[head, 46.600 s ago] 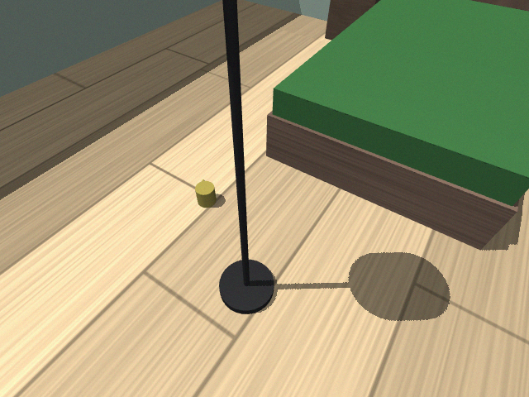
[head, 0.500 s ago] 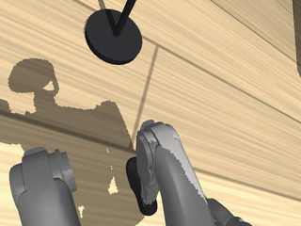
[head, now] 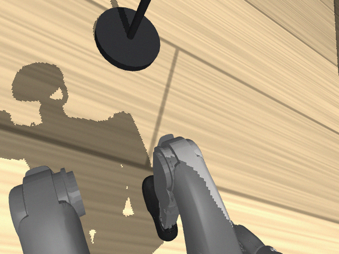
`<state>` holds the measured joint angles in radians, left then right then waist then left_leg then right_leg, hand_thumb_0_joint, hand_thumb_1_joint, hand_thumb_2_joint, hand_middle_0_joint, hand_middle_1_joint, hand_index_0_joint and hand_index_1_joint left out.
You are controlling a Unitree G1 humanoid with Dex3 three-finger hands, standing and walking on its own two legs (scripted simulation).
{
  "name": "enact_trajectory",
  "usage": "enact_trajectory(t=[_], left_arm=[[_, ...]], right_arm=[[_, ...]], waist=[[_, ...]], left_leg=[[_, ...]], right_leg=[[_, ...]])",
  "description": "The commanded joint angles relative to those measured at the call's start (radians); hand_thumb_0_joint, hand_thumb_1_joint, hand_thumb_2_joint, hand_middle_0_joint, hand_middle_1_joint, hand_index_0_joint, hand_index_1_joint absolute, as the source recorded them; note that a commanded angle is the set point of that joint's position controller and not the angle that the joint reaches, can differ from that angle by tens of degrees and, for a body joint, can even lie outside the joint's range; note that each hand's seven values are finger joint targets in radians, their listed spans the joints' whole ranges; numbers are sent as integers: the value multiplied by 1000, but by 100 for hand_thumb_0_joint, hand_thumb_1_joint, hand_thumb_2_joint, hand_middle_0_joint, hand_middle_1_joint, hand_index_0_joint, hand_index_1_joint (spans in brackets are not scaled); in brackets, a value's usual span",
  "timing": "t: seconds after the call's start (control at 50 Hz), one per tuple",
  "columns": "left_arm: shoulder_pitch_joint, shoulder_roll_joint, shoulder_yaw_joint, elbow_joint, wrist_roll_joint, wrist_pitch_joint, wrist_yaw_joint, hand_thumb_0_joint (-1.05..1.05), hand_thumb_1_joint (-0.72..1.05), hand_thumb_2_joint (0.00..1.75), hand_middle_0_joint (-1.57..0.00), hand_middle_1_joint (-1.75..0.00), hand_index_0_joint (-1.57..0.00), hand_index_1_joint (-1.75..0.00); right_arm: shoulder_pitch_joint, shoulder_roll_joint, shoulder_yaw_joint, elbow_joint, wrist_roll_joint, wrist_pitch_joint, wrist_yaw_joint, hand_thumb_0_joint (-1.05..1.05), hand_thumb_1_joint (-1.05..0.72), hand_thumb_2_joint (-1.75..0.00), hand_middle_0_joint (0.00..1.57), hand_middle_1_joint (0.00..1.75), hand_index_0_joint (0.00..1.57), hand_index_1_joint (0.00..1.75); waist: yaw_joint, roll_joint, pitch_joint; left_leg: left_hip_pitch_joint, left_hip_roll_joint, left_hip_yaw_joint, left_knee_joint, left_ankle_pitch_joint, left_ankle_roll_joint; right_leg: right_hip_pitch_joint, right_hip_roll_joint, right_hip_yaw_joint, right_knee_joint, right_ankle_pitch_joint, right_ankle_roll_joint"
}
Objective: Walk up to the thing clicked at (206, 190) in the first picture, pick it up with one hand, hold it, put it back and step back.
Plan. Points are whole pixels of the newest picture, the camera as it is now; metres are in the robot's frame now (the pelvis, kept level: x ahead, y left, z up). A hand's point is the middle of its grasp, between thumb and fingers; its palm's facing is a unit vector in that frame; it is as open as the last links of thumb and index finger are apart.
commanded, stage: close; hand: left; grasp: from above
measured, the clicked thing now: out of the picture +0.42 +0.36 -0.24
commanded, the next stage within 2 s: settle in 0.12 s
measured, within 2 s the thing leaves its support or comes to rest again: neither
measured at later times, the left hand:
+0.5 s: hand out of the picture +0.42 +0.34 -0.21, palm faces -0.44 -0.16 -0.89, open 13.5 cm
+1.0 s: hand out of the picture +0.41 +0.35 -0.12, palm faces -0.48 -0.13 -0.87, open 13.5 cm
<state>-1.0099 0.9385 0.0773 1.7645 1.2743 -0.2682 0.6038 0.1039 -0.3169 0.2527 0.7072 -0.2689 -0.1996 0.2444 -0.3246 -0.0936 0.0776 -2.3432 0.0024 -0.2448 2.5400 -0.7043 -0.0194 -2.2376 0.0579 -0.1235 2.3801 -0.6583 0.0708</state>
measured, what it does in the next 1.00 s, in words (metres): stands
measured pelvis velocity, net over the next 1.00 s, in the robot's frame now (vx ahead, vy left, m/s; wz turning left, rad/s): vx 0.00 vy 0.00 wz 0.08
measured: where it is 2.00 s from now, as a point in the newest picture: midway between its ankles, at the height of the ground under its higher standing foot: (123, 239)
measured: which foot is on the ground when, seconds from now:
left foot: down 0.00-1.00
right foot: down 0.00-1.00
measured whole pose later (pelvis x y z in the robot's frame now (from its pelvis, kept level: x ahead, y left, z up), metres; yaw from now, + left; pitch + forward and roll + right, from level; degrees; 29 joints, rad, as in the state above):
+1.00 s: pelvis +0.00 +0.00 +0.04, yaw +5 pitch +33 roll -9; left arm -0.89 0.72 0.04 1.35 1.17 -0.16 0.29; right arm 0.12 -0.30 0.07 0.72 -0.12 -0.07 0.19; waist -0.20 0.01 -0.06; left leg -2.29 0.00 -0.16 2.38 -0.68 -0.01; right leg -2.20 0.02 -0.06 2.28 -0.68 0.05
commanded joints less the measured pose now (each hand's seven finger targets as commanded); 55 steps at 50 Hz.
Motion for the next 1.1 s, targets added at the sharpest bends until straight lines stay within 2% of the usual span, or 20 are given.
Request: enact_trajectory(t=[0.0,0.08,0.24,0.32,0.44,0.5,0.52,0.54,0.56,0.58,0.6,0.62,0.66,0.7,0.74,0.76,0.86,0.92,1.0,1.08], left_arm=[[-175,112,-3,-53,-15,-6,16,0,0,99,-41,-109,-43,-107],[-186,134,1,-82,-16,-10,13,0,6,104,-46,-110,-48,-108],[-210,105,-23,-62,-13,-3,11,0,10,112,-54,-119,-56,-117],[-189,155,13,-97,-17,7,10,0,12,116,-56,-120,-57,-119],[-235,148,24,-212,-11,21,11,0,17,117,-60,-118,-62,-117],[-213,159,50,-287,-2,34,3,0,19,118,-63,-116,-63,-116],[-215,197,90,-376,7,36,5,0,21,120,-64,-117,-65,-117],[-174,190,96,-424,7,43,2,0,23,119,-65,-118,-66,-117],[-172,175,95,-436,3,51,-1,0,26,119,-67,-118,-68,-117],[-160,157,88,-501,-2,58,-6,0,28,121,-69,-118,-69,-118],[-117,139,94,-518,-13,72,-12,0,28,121,-68,-119,-69,-118],[-139,118,83,-551,-25,83,-19,0,30,119,-69,-119,-70,-117],[-127,106,72,-584,-37,106,-48,0,31,122,-72,-117,-73,-117],[-149,39,31,-526,-47,127,-85,0,34,121,-74,-117,-75,-116],[-142,20,20,-530,-68,144,-119,0,37,125,-77,-118,-77,-117],[-161,-4,-1,-526,-81,147,-142,0,39,126,-79,-118,-80,-118],[-161,-14,-19,-516,-118,131,-243,0,42,131,-84,-124,-84,-124],[-159,7,-14,-540,-116,103,-286,0,37,124,-83,-124,-84,-123],[-192,41,1,-616,-92,63,-308,0,26,121,-80,-122,-81,-122],[-210,96,46,-667,-77,36,-287,0,30,124,-76,-122,-77,-122]], right_arm=[[164,-294,-94,-7,-3,-3,-13,0,-90,-90,20,30,20,30],[156,-300,-99,-11,5,0,-20,0,-90,-90,20,30,20,30],[154,-298,-91,-14,-4,0,-16,0,-92,-91,20,30,20,30],[170,-298,-99,-9,3,7,-23,0,-92,-91,20,30,20,30],[167,-284,-120,-6,12,16,-19,0,-92,-91,20,30,20,30],[165,-286,-143,-2,19,19,-19,0,-92,-91,20,30,20,30],[179,-294,-157,3,24,26,-22,0,-92,-91,20,30,20,30],[180,-285,-172,7,34,31,-22,0,-92,-91,20,30,20,30],[181,-277,-178,7,36,32,-18,0,-92,-91,20,30,20,30],[167,-284,-197,-1,47,38,-16,0,-92,-91,20,30,20,30],[165,-277,-213,-3,62,45,-16,0,-92,-91,20,30,20,30],[168,-273,-224,0,70,53,-16,0,-92,-91,20,30,20,30],[172,-258,-244,12,95,67,-18,0,-92,-91,20,30,20,30],[196,-253,-255,22,104,77,-20,0,-92,-91,20,30,20,30],[207,-240,-268,28,117,93,-30,0,-92,-91,20,30,20,30],[219,-236,-269,26,119,97,-32,0,-92,-91,20,30,20,30],[229,-238,-278,18,136,118,-57,0,-93,-91,20,30,20,30],[231,-226,-273,3,143,130,-72,0,-93,-91,20,30,20,30],[223,-223,-273,-18,151,151,-95,0,-93,-91,20,30,20,30],[220,-204,-267,-24,149,167,-112,0,-92,-91,20,30,20,30]], waist=[[-43,349,-539],[-30,374,-536],[-62,347,-505],[-20,390,-572],[-6,469,-655],[22,512,-665],[53,569,-731],[74,619,-768],[64,602,-764],[92,631,-810],[107,625,-831],[94,611,-826],[123,599,-848],[82,507,-773],[98,474,-790],[81,440,-781],[82,296,-733],[96,300,-738],[113,349,-791],[135,366,-838]], left_leg=[[408,9,111,-275,118,34],[414,10,108,-287,98,30],[394,9,108,-275,77,35],[426,8,116,-287,121,31],[485,9,110,-296,146,19],[506,7,118,-301,162,12],[555,5,122,-320,198,5],[593,4,130,-328,223,-2],[586,4,137,-320,224,0],[606,3,147,-343,225,0],[616,2,156,-351,236,2],[597,0,160,-355,229,5],[602,0,168,-375,228,11],[552,-3,168,-370,206,23],[560,-4,169,-392,201,28],[558,-4,170,-385,205,33],[482,-14,181,-389,163,49],[495,-19,184,-410,164,43],[564,-20,187,-421,186,32],[558,-24,211,-419,192,36]], right_leg=[[298,34,-128,-212,171,-87],[278,31,-128,-209,151,-90],[262,29,-131,-215,142,-85],[308,33,-119,-218,168,-91],[278,26,-125,-179,189,-101],[246,22,-123,-177,192,-108],[264,18,-118,-172,213,-110],[261,17,-109,-164,227,-116],[256,16,-108,-167,230,-117],[270,18,-96,-178,225,-121],[276,16,-88,-189,236,-121],[266,12,-85,-197,232,-122],[257,10,-69,-211,230,-122],[235,8,-64,-241,212,-118],[258,8,-53,-264,205,-114],[272,10,-49,-275,209,-113],[338,3,-33,-332,161,-110],[372,-2,-30,-338,150,-111],[356,-5,-28,-331,162,-118],[407,-6,-5,-345,165,-113]])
